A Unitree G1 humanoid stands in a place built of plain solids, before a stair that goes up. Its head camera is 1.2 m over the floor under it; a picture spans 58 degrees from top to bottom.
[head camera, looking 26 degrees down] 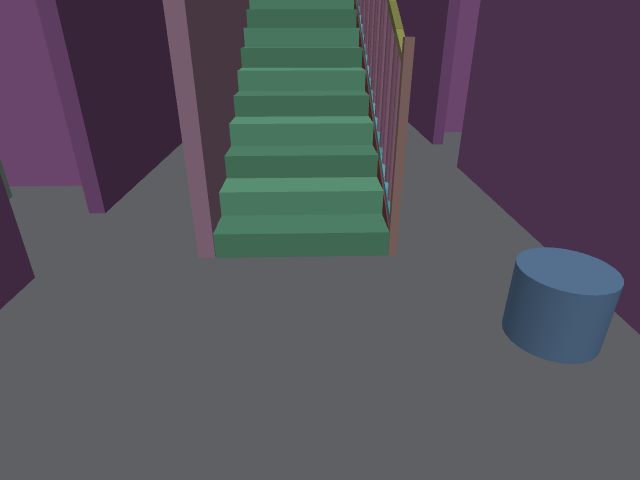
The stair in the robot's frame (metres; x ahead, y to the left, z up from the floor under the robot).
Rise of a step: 0.15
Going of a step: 0.28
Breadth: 1.01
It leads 2 degrees to the left of straight ahead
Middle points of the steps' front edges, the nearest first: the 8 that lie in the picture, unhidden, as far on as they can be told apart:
2.24 0.10 0.15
2.52 0.11 0.30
2.79 0.12 0.45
3.07 0.13 0.61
3.35 0.14 0.76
3.63 0.14 0.91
3.90 0.15 1.06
4.18 0.16 1.21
